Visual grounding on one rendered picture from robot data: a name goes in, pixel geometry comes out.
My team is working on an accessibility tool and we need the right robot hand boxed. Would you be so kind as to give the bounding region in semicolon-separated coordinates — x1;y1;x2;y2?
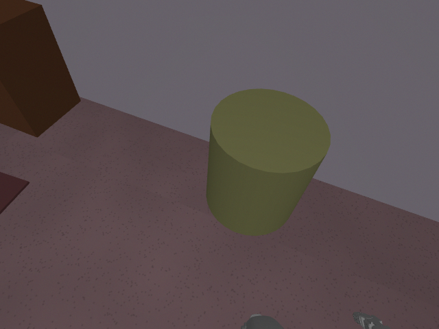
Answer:
353;312;391;329

